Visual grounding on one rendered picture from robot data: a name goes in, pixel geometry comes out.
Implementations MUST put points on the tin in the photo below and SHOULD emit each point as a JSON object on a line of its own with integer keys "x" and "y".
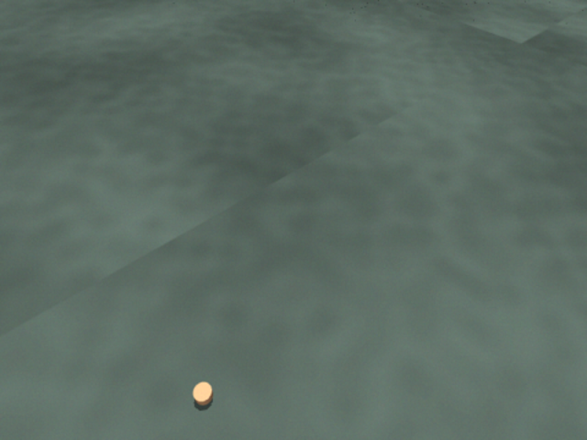
{"x": 203, "y": 393}

